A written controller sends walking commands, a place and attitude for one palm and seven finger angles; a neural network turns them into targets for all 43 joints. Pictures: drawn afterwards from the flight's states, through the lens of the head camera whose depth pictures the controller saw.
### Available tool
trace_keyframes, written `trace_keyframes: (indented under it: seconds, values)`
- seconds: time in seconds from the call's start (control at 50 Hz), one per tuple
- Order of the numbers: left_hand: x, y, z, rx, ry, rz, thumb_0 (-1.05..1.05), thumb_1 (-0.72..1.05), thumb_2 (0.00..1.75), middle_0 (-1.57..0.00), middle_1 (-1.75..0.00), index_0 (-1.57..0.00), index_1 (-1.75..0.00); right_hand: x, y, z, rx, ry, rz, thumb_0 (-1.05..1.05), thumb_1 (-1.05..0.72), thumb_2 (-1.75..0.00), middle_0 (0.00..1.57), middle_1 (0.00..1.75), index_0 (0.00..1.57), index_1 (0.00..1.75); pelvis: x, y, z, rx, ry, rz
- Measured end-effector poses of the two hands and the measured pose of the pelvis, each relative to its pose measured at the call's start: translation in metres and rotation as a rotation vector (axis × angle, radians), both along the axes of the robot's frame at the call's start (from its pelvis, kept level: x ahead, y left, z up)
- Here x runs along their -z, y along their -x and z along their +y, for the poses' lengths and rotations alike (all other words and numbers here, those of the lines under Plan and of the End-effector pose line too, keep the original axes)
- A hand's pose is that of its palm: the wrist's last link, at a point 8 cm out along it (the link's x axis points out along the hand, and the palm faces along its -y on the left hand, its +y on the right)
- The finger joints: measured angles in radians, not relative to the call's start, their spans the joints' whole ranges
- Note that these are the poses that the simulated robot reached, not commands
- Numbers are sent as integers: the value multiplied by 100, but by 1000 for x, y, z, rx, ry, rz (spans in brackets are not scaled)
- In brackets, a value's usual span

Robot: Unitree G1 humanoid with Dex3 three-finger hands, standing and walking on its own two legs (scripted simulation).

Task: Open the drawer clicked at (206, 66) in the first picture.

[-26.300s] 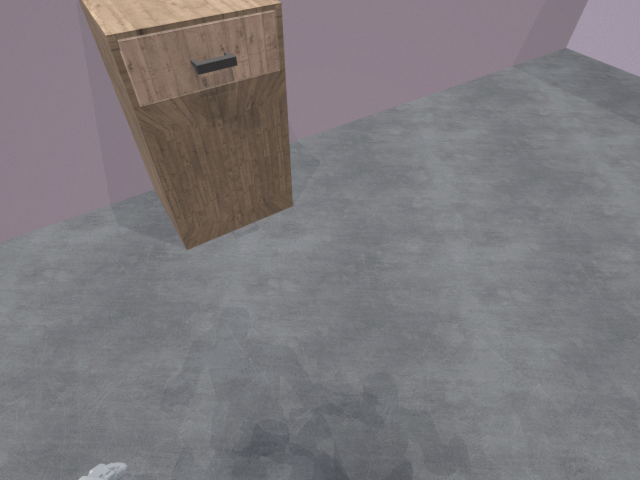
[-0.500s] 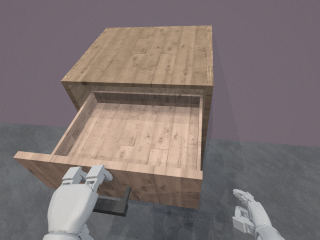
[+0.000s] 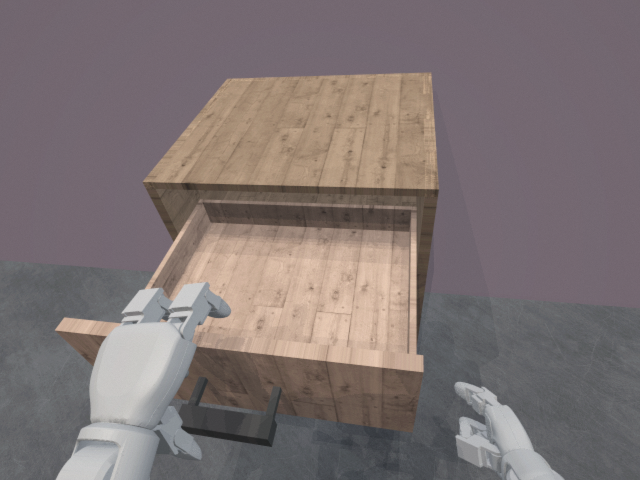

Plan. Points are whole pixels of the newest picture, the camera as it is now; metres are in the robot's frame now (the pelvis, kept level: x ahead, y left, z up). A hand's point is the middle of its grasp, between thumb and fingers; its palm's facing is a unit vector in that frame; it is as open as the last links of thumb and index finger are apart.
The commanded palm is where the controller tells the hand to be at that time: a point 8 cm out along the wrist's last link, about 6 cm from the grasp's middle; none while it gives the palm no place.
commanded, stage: lift the hand off the handle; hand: left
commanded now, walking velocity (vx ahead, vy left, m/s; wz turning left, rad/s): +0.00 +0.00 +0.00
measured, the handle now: (232, 406) +0.21 +0.16 -0.01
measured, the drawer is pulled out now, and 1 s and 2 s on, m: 0.29 0.29 0.29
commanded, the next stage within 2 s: draw the hand back to the body in 0.18 s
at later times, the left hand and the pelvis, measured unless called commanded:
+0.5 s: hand (170, 374) +0.18 +0.18 +0.13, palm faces +0.17 -0.20 -0.97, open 13.8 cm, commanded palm +0.13 +0.18 +0.19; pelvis -0.01 -0.01 +0.01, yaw +0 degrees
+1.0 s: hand (149, 378) +0.17 +0.19 +0.15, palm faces +0.23 -0.78 -0.59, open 13.7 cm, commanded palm +0.12 +0.23 +0.19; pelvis +0.00 -0.01 +0.01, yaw +3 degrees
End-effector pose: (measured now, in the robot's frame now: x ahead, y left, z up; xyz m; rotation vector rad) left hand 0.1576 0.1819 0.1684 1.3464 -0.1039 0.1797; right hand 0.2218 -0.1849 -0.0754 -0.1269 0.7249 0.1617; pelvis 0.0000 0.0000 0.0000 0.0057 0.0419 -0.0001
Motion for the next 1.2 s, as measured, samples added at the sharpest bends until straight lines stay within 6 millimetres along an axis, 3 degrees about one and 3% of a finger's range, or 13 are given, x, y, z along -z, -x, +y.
trace_keyframes:
  seconds: [0.16, 0.26, 0.66, 0.9, 0.96, 1.02, 1.1, 1.2]
  values:
    - [-17, 1, -7, 34, 32, -15, 0, -49, 30, -32, -120, -32, -120, -10, -3, 6, -12, -23, -18, 1, -91, -90, 20, 30, 20, 30, -3, 2, 3, 8, 2, -22]
    - [-15, 3, -8, 36, 47, -3, 0, -49, 30, -32, -120, -32, -120, -11, -2, 6, -19, -22, -9, 1, -91, -90, 20, 30, 20, 30, -3, 5, 2, 9, 1, -31]
    - [-14, 12, 14, -28, -46, 61, 0, -49, 30, -32, -120, -32, -120, -10, 9, -18, 17, 37, 8, 1, -91, -90, 20, 30, 20, 30, -8, 8, -8, 0, 4, -41]
    - [-16, 20, 38, -60, -80, 104, 0, -49, 30, -32, -120, -32, -120, -13, 6, -25, 32, 86, -2, 1, -91, -90, 20, 30, 20, 30, -10, 6, -9, -16, 9, -36]
    - [-13, 20, 42, -32, 463, 33, -1, -48, 31, -32, -120, -32, -119, -17, 7, -23, 72, 80, -68, 1, -91, -90, 20, 30, 20, 30, -10, 6, -8, -40, 10, -62]
    - [-10, 24, 43, -18, 787, -63, -1, -44, 32, -32, -117, -32, -117, -21, 14, -20, 103, 88, -116, 1, -91, -90, 20, 30, 20, 30, -11, 2, -9, -58, 8, -74]
    - [-18, 25, 48, 12, 917, -185, -1, -36, 36, -31, -112, -31, -111, -20, 22, -15, 100, 98, -125, 1, -91, -90, 20, 30, 20, 30, -13, -4, -10, -76, 9, -80]
    - [-24, 21, 59, 13, 928, -240, -1, -22, 42, -29, -102, -29, -102, -13, 28, -13, 94, 94, -98, 1, -91, -90, 20, 30, 20, 30, -13, -8, -9, -82, 9, -80]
